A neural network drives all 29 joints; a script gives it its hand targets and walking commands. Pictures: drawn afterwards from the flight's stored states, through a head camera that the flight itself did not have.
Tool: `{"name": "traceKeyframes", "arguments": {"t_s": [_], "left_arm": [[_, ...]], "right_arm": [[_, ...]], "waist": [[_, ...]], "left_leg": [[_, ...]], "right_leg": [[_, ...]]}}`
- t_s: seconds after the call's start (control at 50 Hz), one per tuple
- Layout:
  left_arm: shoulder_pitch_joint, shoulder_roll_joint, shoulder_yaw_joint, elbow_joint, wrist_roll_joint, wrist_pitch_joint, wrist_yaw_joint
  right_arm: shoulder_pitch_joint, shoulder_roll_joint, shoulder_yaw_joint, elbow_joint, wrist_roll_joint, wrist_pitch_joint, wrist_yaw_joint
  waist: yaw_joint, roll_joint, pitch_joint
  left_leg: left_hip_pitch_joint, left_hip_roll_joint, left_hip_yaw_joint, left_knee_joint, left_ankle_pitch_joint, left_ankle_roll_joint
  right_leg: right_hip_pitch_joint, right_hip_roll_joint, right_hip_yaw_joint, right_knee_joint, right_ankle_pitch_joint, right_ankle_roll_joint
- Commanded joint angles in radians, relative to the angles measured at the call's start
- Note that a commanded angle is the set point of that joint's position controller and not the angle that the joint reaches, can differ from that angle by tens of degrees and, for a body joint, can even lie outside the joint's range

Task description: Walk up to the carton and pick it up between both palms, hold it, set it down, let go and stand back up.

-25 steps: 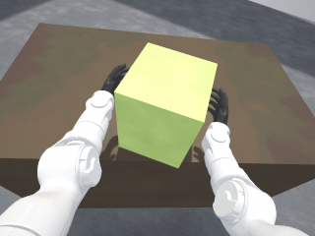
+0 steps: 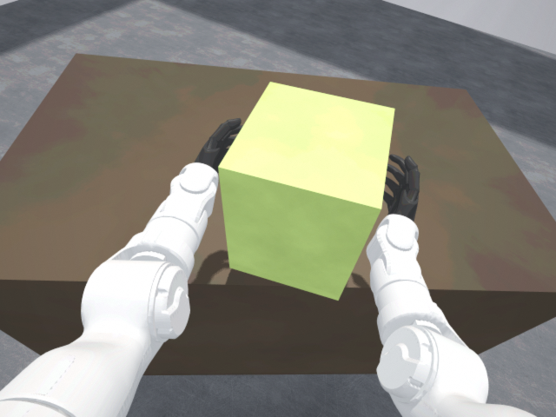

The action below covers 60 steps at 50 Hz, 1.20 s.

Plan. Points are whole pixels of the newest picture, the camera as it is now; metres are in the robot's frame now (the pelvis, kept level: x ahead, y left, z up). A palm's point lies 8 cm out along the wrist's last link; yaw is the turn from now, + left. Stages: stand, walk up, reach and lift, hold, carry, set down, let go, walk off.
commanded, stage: reach and lift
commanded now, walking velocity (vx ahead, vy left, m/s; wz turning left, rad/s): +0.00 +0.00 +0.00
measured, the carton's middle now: (305, 194) +0.44 -0.09 +0.06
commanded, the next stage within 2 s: none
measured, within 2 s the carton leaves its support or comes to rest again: neither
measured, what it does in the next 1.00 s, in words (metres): stands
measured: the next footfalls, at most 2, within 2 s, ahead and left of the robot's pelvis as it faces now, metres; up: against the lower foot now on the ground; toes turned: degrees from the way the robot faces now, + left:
none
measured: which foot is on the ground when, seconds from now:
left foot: down 0.00-1.00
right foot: down 0.00-1.00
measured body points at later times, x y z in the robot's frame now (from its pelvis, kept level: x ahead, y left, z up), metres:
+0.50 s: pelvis -0.01 -0.01 +0.00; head -0.01 +0.03 +0.45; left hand +0.45 +0.06 +0.16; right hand +0.37 -0.22 +0.15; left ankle +0.00 +0.11 -0.74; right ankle +0.03 -0.16 -0.74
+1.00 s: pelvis -0.02 -0.02 +0.00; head -0.05 +0.00 +0.45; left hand +0.42 +0.07 +0.18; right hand +0.36 -0.22 +0.17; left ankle +0.00 +0.11 -0.74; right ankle +0.03 -0.16 -0.74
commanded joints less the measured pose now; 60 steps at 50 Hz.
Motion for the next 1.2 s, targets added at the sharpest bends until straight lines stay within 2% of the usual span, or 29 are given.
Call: {"name": "traceKeyframes", "arguments": {"t_s": [0.0,0.06,0.14,0.18,0.2,0.22,0.3,0.32,0.34,0.36,0.4,0.42,0.44,0.48,0.5,0.52,0.58,0.66,0.68,0.7,0.76,0.84,0.86,0.92,1.04,1.06,1.1,1.16,1.18], "left_arm": [[-0.505,-0.58,-0.137,-0.178,-0.014,-0.024,-0.099],[-0.503,-0.617,-0.153,-0.246,-0.034,0.008,-0.102],[-0.492,-0.607,-0.159,-0.296,-0.032,0.071,-0.089],[-0.492,-0.626,-0.186,-0.329,-0.066,0.091,-0.084],[-0.546,-0.634,-0.2,-0.359,-0.072,0.094,-0.084],[-0.558,-0.639,-0.22,-0.382,-0.089,0.094,-0.084],[-0.598,-0.686,-0.319,-0.54,-0.151,0.109,-0.056],[-0.513,-0.657,-0.265,-0.426,-0.125,0.151,-0.053],[-0.591,-0.676,-0.277,-0.529,-0.143,0.145,-0.045],[-0.477,-0.656,-0.223,-0.426,-0.113,0.183,-0.049],[-0.517,-0.629,-0.188,-0.48,-0.084,0.211,-0.05],[-0.481,-0.63,-0.194,-0.488,-0.093,0.224,-0.056],[-0.408,-0.623,-0.18,-0.48,-0.08,0.262,-0.057],[-0.505,-0.617,-0.175,-0.51,-0.087,0.278,-0.062],[-0.453,-0.585,-0.145,-0.52,-0.072,0.295,-0.064],[-0.423,-0.578,-0.113,-0.459,-0.056,0.315,-0.069],[-0.62,-0.625,-0.257,-0.589,-0.16,0.277,-0.067],[-0.539,-0.651,-0.234,-0.549,-0.131,0.323,-0.052],[-0.544,-0.628,-0.207,-0.613,-0.099,0.334,-0.048],[-0.462,-0.633,-0.202,-0.571,-0.093,0.356,-0.047],[-0.381,-0.577,-0.103,-0.555,-0.049,0.416,-0.058],[-0.41,-0.581,-0.119,-0.557,-0.065,0.456,-0.064],[-0.395,-0.598,-0.128,-0.59,-0.055,0.466,-0.068],[-0.519,-0.62,-0.236,-0.733,-0.131,0.446,-0.054],[-0.478,-0.659,-0.253,-0.689,-0.119,0.497,-0.031],[-0.46,-0.637,-0.211,-0.685,-0.102,0.51,-0.037],[-0.434,-0.582,-0.153,-0.685,-0.062,0.539,-0.043],[-0.462,-0.612,-0.184,-0.733,-0.077,0.565,-0.04],[-0.526,-0.629,-0.217,-0.826,-0.094,0.554,-0.04]], "right_arm": [[-0.607,0.499,0.471,-0.084,0.002,0.025,0.209],[-0.62,0.498,0.518,-0.157,0.028,0.06,0.213],[-0.594,0.464,0.566,-0.161,0.083,0.138,0.233],[-0.653,0.451,0.581,-0.208,0.107,0.149,0.233],[-0.655,0.45,0.579,-0.192,0.104,0.161,0.233],[-0.697,0.461,0.614,-0.282,0.114,0.163,0.233],[-0.703,0.479,0.656,-0.305,0.172,0.189,0.242],[-0.677,0.438,0.645,-0.264,0.172,0.227,0.241],[-0.713,0.466,0.66,-0.306,0.171,0.225,0.245],[-0.662,0.43,0.664,-0.265,0.184,0.261,0.249],[-0.682,0.419,0.66,-0.237,0.182,0.284,0.257],[-0.667,0.43,0.694,-0.315,0.197,0.286,0.25],[-0.675,0.407,0.707,-0.29,0.226,0.315,0.251],[-0.739,0.377,0.677,-0.293,0.227,0.31,0.252],[-0.695,0.386,0.724,-0.332,0.242,0.33,0.246],[-0.692,0.376,0.701,-0.273,0.248,0.349,0.249],[-0.852,0.416,0.732,-0.425,0.265,0.307,0.235],[-0.791,0.423,0.753,-0.39,0.281,0.333,0.238],[-0.787,0.448,0.795,-0.4,0.29,0.343,0.245],[-0.773,0.382,0.794,-0.414,0.309,0.35,0.244],[-0.745,0.356,0.812,-0.374,0.328,0.384,0.251],[-0.798,0.365,0.814,-0.399,0.36,0.392,0.239],[-0.81,0.357,0.833,-0.435,0.362,0.387,0.242],[-0.848,0.407,0.862,-0.47,0.381,0.385,0.234],[-0.84,0.395,0.878,-0.428,0.4,0.419,0.245],[-0.831,0.386,0.854,-0.423,0.384,0.425,0.236],[-0.815,0.38,0.877,-0.397,0.401,0.442,0.245],[-0.815,0.343,0.854,-0.349,0.417,0.446,0.253],[-0.857,0.379,0.896,-0.442,0.428,0.429,0.252]], "waist": [[0.031,0.155,-0.599],[0.028,0.141,-0.579],[0.076,0.206,-0.554],[0.074,0.178,-0.562],[0.041,0.179,-0.577],[0.07,0.184,-0.64],[0.055,0.234,-0.73],[0.075,0.229,-0.605],[0.078,0.211,-0.67],[0.102,0.201,-0.56],[0.106,0.18,-0.496],[0.11,0.144,-0.528],[0.141,0.185,-0.485],[0.124,0.137,-0.44],[0.161,0.135,-0.457],[0.159,0.129,-0.371],[0.13,0.143,-0.574],[0.136,0.131,-0.527],[0.176,0.137,-0.545],[0.169,0.114,-0.527],[0.229,0.088,-0.404],[0.206,0.05,-0.362],[0.23,0.089,-0.382],[0.179,0.085,-0.464],[0.2,0.097,-0.462],[0.184,0.045,-0.376],[0.236,0.047,-0.352],[0.222,0.087,-0.353],[0.221,0.083,-0.452]], "left_leg": [[0.367,-0.026,0.156,-0.125,0.434,-0.067],[0.406,-0.026,0.146,-0.131,0.439,-0.062],[0.475,-0.023,0.138,-0.135,0.465,-0.076],[0.511,-0.021,0.133,-0.132,0.47,-0.081],[0.519,-0.02,0.126,-0.13,0.475,-0.084],[0.502,-0.023,0.128,-0.131,0.472,-0.078],[0.601,-0.011,0.105,-0.099,0.59,-0.1],[0.572,-0.013,0.114,-0.124,0.506,-0.085],[0.548,-0.017,0.105,-0.122,0.487,-0.086],[0.536,-0.023,0.117,-0.149,0.443,-0.075],[0.545,-0.018,0.118,-0.184,0.337,-0.066],[0.546,-0.024,0.115,-0.188,0.382,-0.057],[0.562,-0.025,0.129,-0.194,0.408,-0.059],[0.527,-0.025,0.124,-0.189,0.347,-0.063],[0.524,-0.034,0.133,-0.196,0.393,-0.051],[0.514,-0.035,0.132,-0.209,0.337,-0.04],[0.51,-0.036,0.125,-0.18,0.338,-0.058],[0.542,-0.029,0.114,-0.193,0.364,-0.053],[0.575,-0.027,0.128,-0.21,0.387,-0.037],[0.589,-0.017,0.11,-0.184,0.457,-0.051],[0.526,-0.036,0.135,-0.223,0.329,-0.034],[0.524,-0.035,0.132,-0.226,0.301,-0.029],[0.542,-0.035,0.136,-0.231,0.332,-0.032],[0.556,-0.034,0.119,-0.206,0.37,-0.043],[0.564,-0.016,0.096,-0.215,0.337,-0.045],[0.516,-0.027,0.108,-0.231,0.277,-0.033],[0.502,-0.031,0.126,-0.254,0.237,-0.019],[0.525,-0.02,0.107,-0.243,0.288,-0.047],[0.558,-0.018,0.1,-0.221,0.395,-0.05]], "right_leg": [[0.337,0.093,0.003,-0.016,0.341,-0.039],[0.342,0.099,-0.004,-0.012,0.317,-0.03],[0.303,0.102,0.005,-0.026,0.222,-0.033],[0.29,0.106,-0.001,-0.032,0.194,-0.03],[0.284,0.108,-0.005,-0.03,0.184,-0.029],[0.296,0.103,0.002,-0.021,0.211,-0.029],[0.261,0.116,-0.005,-0.019,0.22,-0.032],[0.243,0.115,0.002,-0.041,0.132,-0.031],[0.264,0.11,-0.003,-0.025,0.147,-0.031],[0.263,0.112,0.001,-0.046,0.096,-0.036],[0.258,0.107,-0.011,-0.045,-0.002,-0.026],[0.293,0.111,-0.01,-0.047,0.074,-0.026],[0.285,0.11,0.009,-0.046,0.049,-0.02],[0.296,0.109,-0.003,-0.036,0.032,-0.022],[0.349,0.106,0.008,-0.03,0.084,-0.011],[0.328,0.105,0.009,-0.039,0.017,-0.01],[0.319,0.106,0.004,-0.023,0.048,-0.005],[0.318,0.109,-0.001,-0.046,0.053,-0.017],[0.349,0.107,0.009,-0.042,0.039,-0.004],[0.341,0.111,0.001,-0.043,0.083,-0.008],[0.371,0.102,0.009,-0.051,-0.006,-0.012],[0.356,0.113,-0.002,-0.059,-0.029,-0.004],[0.376,0.107,0.004,-0.056,-0.013,-0.006],[0.366,0.115,-0.009,-0.042,0.015,-0.009],[0.347,0.112,-0.006,-0.063,-0.051,-0.018],[0.357,0.105,0.001,-0.072,-0.045,-0.018],[0.407,0.099,0.007,-0.063,-0.073,-0.014],[0.355,0.114,-0.004,-0.065,-0.086,-0.024],[0.389,0.117,-0.012,-0.047,0.002,-0.019]]}}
